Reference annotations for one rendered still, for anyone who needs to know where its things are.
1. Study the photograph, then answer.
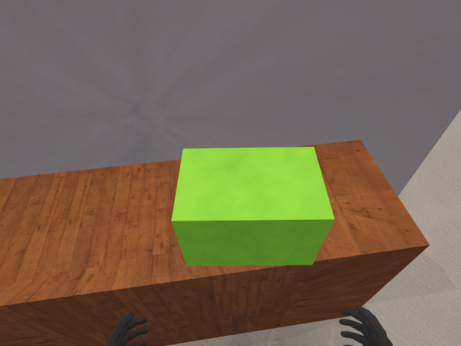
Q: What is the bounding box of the robot left hand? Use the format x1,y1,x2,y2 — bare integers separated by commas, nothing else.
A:
106,313,148,346

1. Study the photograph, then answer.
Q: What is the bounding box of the pedestal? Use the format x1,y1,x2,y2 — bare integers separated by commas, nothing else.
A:
0,140,430,346

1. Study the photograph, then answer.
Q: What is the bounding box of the carton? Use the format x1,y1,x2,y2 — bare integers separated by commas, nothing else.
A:
171,147,335,266

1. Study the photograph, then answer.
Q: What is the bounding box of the robot right hand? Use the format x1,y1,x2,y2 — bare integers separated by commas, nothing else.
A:
339,306,393,346

